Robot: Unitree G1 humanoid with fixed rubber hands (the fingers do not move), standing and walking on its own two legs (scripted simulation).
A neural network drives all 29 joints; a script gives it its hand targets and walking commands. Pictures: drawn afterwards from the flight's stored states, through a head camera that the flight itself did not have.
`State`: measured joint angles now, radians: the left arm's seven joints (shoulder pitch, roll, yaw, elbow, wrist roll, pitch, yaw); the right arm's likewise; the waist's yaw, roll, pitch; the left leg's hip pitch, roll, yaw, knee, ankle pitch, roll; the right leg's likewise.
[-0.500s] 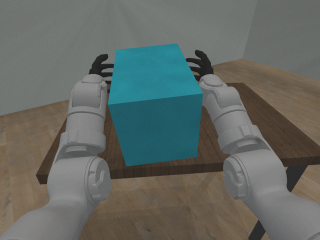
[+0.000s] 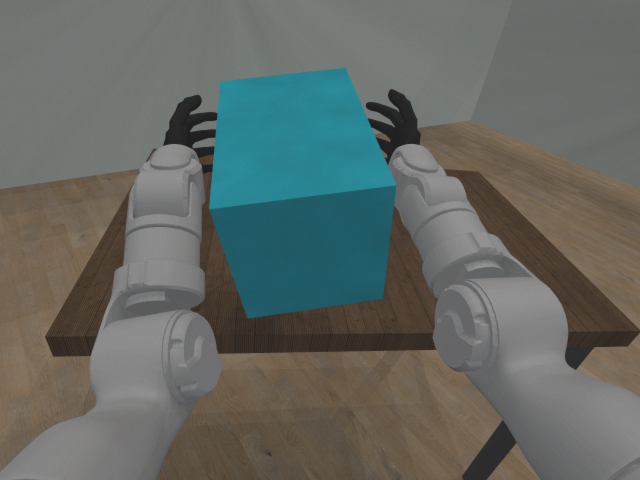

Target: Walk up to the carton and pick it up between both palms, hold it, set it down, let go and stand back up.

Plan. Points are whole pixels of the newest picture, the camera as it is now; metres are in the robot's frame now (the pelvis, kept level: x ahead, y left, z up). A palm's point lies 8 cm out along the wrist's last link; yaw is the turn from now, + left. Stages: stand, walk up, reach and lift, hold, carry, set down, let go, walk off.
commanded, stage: set down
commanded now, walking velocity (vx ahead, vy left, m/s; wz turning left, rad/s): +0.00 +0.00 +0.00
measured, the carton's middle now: (299, 186) +0.40 +0.05 +0.24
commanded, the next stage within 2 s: none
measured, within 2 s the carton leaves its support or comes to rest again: neither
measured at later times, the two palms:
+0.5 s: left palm (206, 152) +0.40 +0.17 +0.27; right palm (409, 179) +0.41 -0.09 +0.26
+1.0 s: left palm (220, 170) +0.43 +0.16 +0.24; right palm (403, 194) +0.44 -0.10 +0.22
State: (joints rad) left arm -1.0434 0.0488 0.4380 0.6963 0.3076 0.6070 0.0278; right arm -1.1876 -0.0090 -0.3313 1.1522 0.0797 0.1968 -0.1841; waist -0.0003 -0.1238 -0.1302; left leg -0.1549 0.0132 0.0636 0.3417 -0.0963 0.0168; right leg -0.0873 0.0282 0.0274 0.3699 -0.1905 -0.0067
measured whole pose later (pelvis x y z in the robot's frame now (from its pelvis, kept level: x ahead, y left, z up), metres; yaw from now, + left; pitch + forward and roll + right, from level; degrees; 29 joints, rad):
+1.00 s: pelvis +0.03 +0.00 +0.00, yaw +0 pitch -4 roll +0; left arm -1.01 -0.01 0.40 0.70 0.33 0.49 0.09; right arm -1.05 0.00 -0.31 1.08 0.07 0.08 -0.16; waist 0.00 -0.07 -0.03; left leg -0.13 0.01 0.06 0.34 -0.13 0.01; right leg -0.05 0.03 0.02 0.34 -0.21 -0.01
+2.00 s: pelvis +0.05 -0.01 +0.00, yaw +0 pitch +0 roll +0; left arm -1.01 -0.05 0.55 0.78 0.37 0.32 0.04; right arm -1.00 0.06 -0.49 1.01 -0.15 0.06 -0.09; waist 0.00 -0.06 -0.01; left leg -0.18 0.01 0.06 0.34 -0.16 0.01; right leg -0.10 0.03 0.02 0.34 -0.24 -0.01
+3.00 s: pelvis +0.05 +0.00 +0.00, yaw +0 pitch +8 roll +0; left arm -1.01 -0.09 0.60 0.82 0.41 0.19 0.06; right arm -0.97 0.09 -0.64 0.97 -0.30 -0.03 -0.03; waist 0.00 -0.06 -0.05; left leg -0.34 0.01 0.06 0.34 -0.13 0.01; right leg -0.26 0.03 0.02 0.34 -0.21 -0.01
